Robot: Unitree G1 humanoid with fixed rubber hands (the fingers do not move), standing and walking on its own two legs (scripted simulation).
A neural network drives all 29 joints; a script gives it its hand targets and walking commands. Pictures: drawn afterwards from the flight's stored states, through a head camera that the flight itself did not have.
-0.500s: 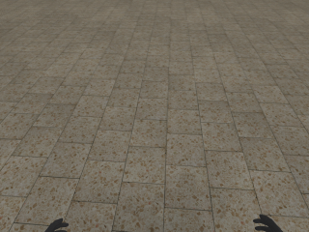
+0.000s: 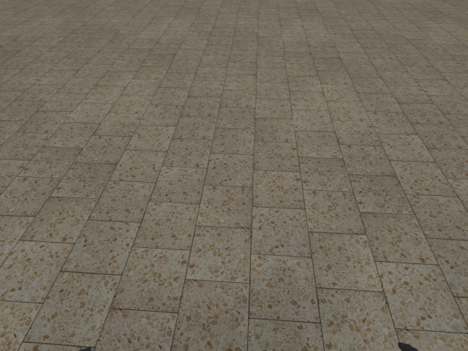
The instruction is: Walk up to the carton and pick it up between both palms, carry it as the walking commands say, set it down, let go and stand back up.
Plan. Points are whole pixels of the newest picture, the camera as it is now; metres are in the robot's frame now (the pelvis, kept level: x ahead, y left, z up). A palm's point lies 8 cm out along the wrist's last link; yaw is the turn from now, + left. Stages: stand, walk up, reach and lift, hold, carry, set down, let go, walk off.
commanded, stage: walk up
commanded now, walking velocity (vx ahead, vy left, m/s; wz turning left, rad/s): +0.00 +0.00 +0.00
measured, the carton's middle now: out of the picture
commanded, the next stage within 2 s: none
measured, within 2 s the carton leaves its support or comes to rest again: neither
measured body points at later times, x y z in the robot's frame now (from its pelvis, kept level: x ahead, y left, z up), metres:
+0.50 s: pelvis -0.03 -0.01 -0.01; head +0.01 -0.02 +0.44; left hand +0.17 +0.21 -0.13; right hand -0.05 -0.29 -0.15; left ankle +0.00 +0.13 -0.74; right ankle -0.06 -0.12 -0.73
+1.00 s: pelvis -0.06 +0.01 -0.01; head -0.04 +0.02 +0.44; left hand +0.17 +0.20 -0.14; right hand -0.10 -0.28 -0.12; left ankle -0.01 +0.11 -0.74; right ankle -0.08 -0.11 -0.71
